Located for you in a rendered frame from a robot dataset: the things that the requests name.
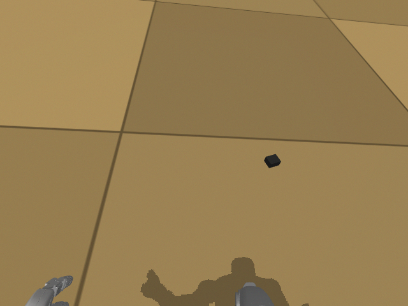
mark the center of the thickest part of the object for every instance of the small box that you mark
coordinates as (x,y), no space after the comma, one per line
(272,161)

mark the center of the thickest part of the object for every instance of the left robot hand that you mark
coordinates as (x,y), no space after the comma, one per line
(45,296)

